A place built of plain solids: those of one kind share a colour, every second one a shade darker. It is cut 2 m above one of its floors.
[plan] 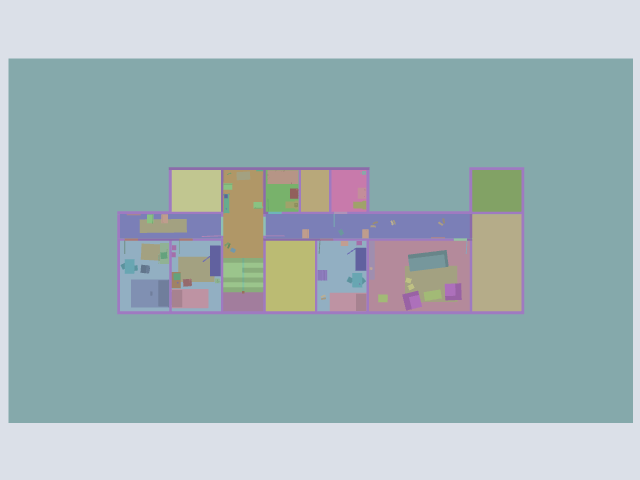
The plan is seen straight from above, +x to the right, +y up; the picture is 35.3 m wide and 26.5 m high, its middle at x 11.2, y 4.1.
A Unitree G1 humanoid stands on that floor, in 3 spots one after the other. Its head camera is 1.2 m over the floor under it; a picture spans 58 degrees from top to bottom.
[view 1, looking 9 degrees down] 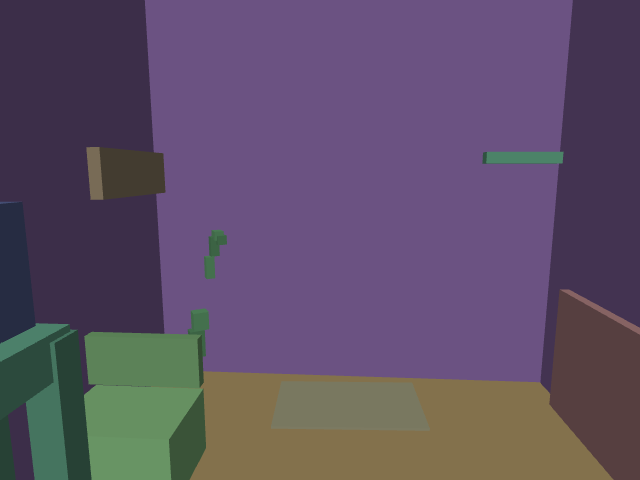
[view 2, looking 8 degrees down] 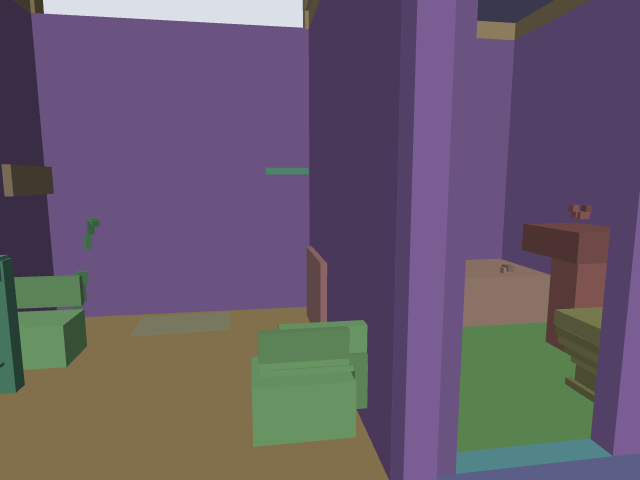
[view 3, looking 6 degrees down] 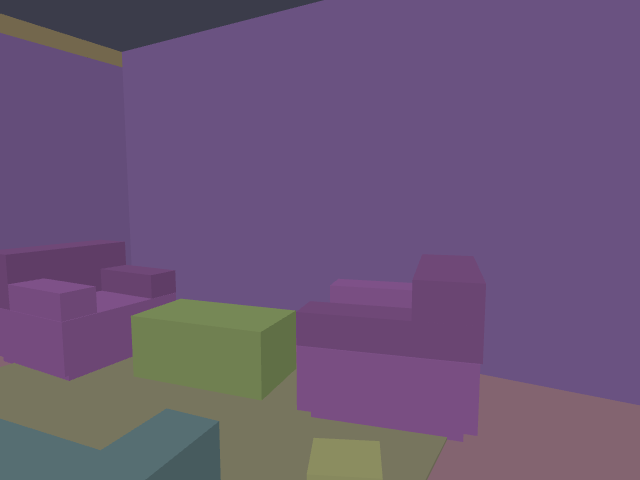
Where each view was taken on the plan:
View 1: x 6.97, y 5.54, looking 94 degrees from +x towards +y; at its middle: wall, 2.46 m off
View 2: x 7.54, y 4.01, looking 81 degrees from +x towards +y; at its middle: wall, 3.40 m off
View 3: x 15.43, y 3.12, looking -60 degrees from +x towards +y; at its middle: wall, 3.44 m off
